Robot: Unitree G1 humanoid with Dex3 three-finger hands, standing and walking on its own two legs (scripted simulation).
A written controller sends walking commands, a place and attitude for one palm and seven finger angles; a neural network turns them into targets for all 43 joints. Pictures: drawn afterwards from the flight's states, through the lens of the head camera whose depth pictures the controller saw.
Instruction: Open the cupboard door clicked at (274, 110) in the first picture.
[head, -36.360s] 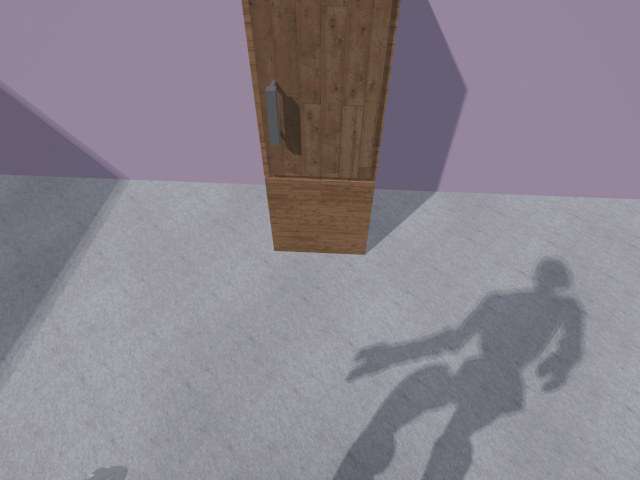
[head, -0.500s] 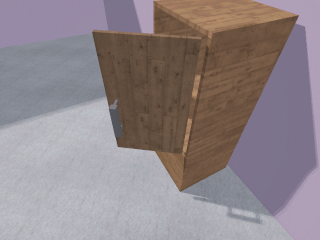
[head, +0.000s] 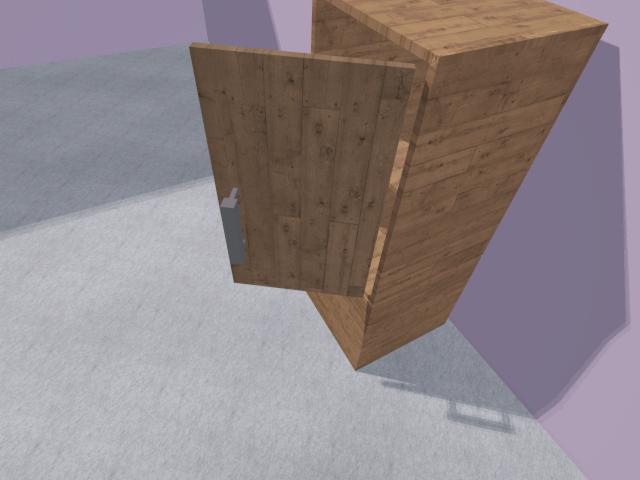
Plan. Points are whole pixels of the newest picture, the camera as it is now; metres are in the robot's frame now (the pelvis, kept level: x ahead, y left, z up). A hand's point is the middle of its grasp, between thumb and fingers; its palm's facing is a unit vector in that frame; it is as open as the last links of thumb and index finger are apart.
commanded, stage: look again from close up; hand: left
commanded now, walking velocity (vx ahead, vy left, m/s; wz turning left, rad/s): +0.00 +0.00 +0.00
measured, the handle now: (236, 225) +0.61 +0.21 -0.11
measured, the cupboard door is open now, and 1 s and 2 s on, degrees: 55 55 55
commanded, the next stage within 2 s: shuffle to correct the standing spot in 0.28 s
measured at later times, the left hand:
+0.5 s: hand out of the picture -0.03 +0.17 -0.19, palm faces +0.03 -0.99 -0.13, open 7.4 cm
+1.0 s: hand out of the picture +0.07 +0.20 -0.19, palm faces +0.06 -0.98 -0.20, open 7.4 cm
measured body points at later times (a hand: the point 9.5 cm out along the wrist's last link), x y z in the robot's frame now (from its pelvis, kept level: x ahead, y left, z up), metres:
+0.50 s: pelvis +0.01 +0.02 +0.00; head +0.00 +0.04 +0.45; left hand -0.03 +0.22 -0.17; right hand -0.01 -0.19 -0.16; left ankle -0.01 +0.08 -0.74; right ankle +0.05 -0.12 -0.74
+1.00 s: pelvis +0.06 +0.03 -0.01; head +0.08 +0.04 +0.44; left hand +0.06 +0.25 -0.17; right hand +0.04 -0.18 -0.17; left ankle -0.01 +0.08 -0.74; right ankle +0.05 -0.11 -0.74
